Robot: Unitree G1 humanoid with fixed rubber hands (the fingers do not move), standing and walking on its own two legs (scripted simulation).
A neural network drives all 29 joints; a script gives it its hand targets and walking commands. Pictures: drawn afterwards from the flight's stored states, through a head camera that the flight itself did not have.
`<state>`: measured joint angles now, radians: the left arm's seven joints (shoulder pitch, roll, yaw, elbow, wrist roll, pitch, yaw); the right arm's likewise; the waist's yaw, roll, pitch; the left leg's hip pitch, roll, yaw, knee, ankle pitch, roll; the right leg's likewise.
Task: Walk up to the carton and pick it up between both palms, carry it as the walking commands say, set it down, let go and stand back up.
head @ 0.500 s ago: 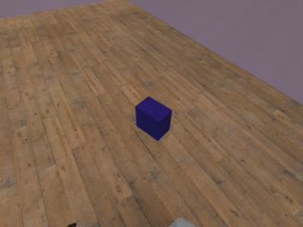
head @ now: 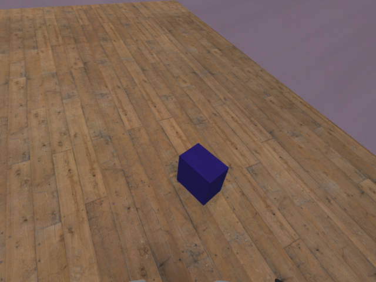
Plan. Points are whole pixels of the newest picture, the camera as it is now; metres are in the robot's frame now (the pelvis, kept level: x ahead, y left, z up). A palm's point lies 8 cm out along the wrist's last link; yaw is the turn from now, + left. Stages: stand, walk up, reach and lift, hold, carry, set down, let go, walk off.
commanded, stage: walk up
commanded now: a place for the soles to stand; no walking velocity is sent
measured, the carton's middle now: (200, 174) +0.81 -0.11 -0.62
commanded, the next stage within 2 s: none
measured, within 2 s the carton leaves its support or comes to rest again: neither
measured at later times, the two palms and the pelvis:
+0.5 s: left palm (104, 246) +0.23 +0.19 -0.11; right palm (302, 260) +0.22 -0.29 -0.11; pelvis +0.18 -0.04 +0.01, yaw -1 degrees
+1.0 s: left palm (131, 189) +0.38 +0.16 -0.10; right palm (289, 213) +0.34 -0.29 -0.11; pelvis +0.28 -0.06 +0.02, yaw -1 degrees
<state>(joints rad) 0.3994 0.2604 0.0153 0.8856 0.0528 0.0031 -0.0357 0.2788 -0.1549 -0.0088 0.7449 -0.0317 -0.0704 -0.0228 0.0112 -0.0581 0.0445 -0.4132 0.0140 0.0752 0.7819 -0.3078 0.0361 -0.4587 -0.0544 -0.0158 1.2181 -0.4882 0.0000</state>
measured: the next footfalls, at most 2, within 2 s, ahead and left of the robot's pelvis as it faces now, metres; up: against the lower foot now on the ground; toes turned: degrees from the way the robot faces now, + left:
right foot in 0.28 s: +0.24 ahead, -0.17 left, +0.00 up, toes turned -9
left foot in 0.56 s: +0.32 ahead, +0.07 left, +0.00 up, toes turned +1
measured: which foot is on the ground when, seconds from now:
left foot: down 0.00-0.28, up 0.30-0.54, down 0.56-1.00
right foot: up 0.00-0.26, down 0.28-0.58, up 0.60-0.80, down 0.82-1.00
